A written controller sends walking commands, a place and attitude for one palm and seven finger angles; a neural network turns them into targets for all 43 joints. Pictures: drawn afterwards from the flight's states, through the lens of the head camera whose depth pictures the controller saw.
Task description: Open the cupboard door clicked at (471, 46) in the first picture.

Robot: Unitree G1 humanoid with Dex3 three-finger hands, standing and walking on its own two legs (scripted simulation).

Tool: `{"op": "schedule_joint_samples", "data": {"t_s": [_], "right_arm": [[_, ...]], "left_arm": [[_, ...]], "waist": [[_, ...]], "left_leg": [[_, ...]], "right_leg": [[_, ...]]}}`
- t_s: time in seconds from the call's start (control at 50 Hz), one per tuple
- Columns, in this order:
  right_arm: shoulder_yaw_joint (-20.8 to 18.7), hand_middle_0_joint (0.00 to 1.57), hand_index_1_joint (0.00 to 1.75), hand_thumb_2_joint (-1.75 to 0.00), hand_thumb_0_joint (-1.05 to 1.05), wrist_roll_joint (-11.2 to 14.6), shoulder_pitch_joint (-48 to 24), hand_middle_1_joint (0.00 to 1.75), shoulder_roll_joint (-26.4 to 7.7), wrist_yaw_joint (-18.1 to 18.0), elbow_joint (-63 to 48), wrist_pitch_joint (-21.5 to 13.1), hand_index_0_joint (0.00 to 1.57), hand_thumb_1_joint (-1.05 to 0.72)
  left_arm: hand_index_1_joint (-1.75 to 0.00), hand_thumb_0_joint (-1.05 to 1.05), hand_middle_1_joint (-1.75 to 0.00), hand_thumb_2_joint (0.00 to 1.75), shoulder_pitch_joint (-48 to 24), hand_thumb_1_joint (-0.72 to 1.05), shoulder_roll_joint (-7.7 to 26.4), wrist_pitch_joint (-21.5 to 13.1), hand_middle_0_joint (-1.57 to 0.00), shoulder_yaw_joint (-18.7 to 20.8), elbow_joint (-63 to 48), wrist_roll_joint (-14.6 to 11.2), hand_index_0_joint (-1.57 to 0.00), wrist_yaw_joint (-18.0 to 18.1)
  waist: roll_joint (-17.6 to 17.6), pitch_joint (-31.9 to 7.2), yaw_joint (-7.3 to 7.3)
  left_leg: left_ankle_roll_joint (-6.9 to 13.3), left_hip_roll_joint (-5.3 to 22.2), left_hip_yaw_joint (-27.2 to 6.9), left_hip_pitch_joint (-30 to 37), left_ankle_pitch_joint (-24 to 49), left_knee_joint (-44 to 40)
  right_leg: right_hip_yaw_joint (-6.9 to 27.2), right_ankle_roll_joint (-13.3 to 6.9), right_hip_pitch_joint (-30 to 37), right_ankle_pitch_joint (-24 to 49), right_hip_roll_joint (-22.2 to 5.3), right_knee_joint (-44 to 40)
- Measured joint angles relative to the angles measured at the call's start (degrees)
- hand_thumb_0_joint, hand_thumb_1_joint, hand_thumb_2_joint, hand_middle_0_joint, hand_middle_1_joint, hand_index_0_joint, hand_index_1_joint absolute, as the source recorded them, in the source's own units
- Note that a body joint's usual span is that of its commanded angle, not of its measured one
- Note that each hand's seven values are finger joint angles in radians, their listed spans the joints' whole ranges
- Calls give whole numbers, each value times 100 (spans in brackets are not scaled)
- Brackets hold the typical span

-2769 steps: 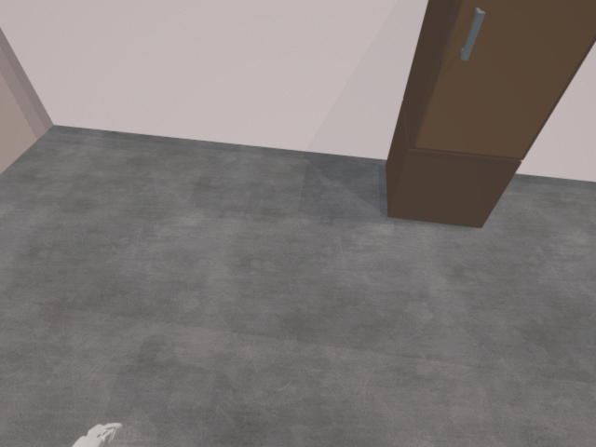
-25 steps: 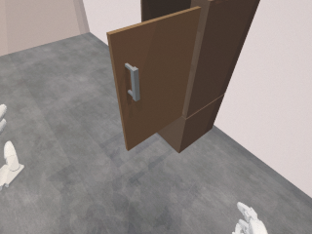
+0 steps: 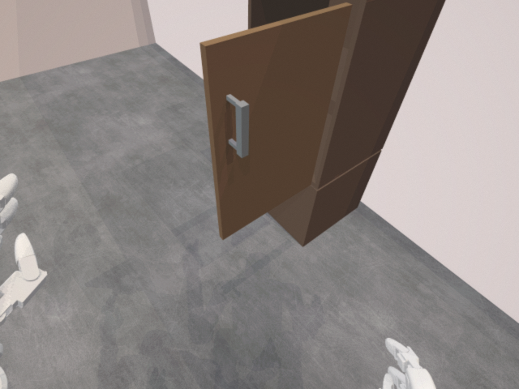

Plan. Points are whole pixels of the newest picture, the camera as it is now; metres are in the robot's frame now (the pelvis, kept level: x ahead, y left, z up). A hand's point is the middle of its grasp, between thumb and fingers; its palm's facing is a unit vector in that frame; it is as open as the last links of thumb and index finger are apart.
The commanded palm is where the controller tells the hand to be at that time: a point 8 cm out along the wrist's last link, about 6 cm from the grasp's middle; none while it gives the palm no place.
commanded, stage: stop stepping back and stand still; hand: left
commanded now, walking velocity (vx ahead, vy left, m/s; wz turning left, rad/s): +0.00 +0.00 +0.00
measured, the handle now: (237, 126) +0.60 +0.09 +0.07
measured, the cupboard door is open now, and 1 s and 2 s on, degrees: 91 91 91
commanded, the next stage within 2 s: let the arm hang, fingers relaxed in 0.08 s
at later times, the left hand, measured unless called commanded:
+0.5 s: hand out of the picture +0.06 +0.16 -0.17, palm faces -0.04 -0.98 -0.18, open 7.4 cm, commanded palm none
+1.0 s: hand out of the picture +0.06 +0.23 -0.15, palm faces +0.06 -0.93 -0.36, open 7.4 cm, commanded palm none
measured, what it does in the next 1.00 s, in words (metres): stands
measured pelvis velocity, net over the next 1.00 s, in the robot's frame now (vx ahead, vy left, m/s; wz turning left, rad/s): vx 0.00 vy -0.02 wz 0.04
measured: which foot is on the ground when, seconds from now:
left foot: down 0.00-1.00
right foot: down 0.00-1.00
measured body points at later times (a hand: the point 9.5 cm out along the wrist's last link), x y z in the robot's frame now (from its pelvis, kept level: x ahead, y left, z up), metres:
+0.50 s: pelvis -0.01 -0.02 -0.01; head +0.02 -0.01 +0.44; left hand +0.06 +0.21 -0.16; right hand +0.07 -0.29 -0.14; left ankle +0.01 +0.10 -0.74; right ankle +0.06 -0.12 -0.74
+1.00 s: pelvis +0.00 -0.02 +0.00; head +0.01 -0.04 +0.45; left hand +0.06 +0.27 -0.12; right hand +0.04 -0.29 -0.16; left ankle +0.01 +0.10 -0.74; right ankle +0.06 -0.12 -0.74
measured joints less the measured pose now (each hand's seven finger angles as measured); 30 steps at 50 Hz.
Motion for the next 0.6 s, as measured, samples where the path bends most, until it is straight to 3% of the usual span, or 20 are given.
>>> {"op": "schedule_joint_samples", "data": {"t_s": [0.18, 0.22, 0.26, 0.3, 0.36, 0.44, 0.5, 0.6], "right_arm": [[-55, 20, 30, -89, 1, 9, -14, 30, 0, 3, 2, -13, 20, -90], [-131, 20, 30, -89, 1, 41, -122, 30, -159, 228, 306, -113, 20, -90], [-165, 20, 30, -89, 1, 18, -350, 30, -383, 391, 657, 98, 20, -90], [-171, 20, 30, -89, 1, -28, -572, 30, -532, 445, 894, 326, 20, -90], [-171, 20, 30, -89, 1, -87, -738, 30, -592, 465, 1090, 533, 20, -90], [-163, 20, 30, -89, 1, -95, -594, 30, -517, 453, 1331, 737, 20, -90], [-156, 20, 30, -89, 1, -111, -357, 30, -432, 431, 1630, 862, 20, -90], [-154, 20, 30, -89, 1, -130, 62, 29, -301, 388, 2139, 980, 20, -90]], "left_arm": [[-31, 2, -30, 90, 188, 89, 132, -151, -21, 86, -158, -40, -21, -17], [-31, 1, -30, 90, -228, 90, 236, -133, -21, -282, 656, 78, -21, -246], [-31, 1, -30, 90, -812, 90, 188, 381, -21, -812, 1960, 147, -20, -524], [-30, 1, -30, 90, -1219, 90, 8, 888, -20, -1239, 3324, 206, -20, -693], [-30, 1, -30, 90, -1502, 91, -312, 1313, -20, -1741, 5003, 281, -20, -847], [-30, 2, -30, 90, -1550, 91, -730, 1459, -20, -2190, 6405, 286, -20, -931], [-30, 2, -30, 90, -1534, 91, -974, 1479, -21, -2335, 7118, 238, -20, -920], [-31, 0, -30, 89, -1553, 97, -838, 1368, -21, -2181, 7840, 186, -21, -852]], "waist": [[69, 19, -83], [202, -84, -58], [358, -147, -5], [454, -150, -49], [434, 5, -152], [153, 234, -233], [-77, 345, -211], [-170, 352, -84]], "left_leg": [[-5, -10, -4, 18, -30, 2], [13, -52, -80, -220, -79, 214], [43, -120, -82, -401, -140, 418], [78, -182, -32, -517, -193, 568], [70, -195, 44, -542, -238, 681], [-31, -132, -29, -519, -196, 675], [-91, -66, -137, -501, -156, 643], [-171, 42, -296, -437, -48, 453]], "right_leg": [[-1, 8, 11, -43, -10, 21], [-76, 11, -185, -120, -71, 227], [-72, 12, -412, -252, -154, 544], [4, -23, -627, -401, -212, 874], [105, 3, -751, -487, -223, 1135], [27, -109, -700, -478, -165, 1117], [-90, -174, -603, -420, -103, 981], [-260, -237, -394, -240, 14, 576]]}}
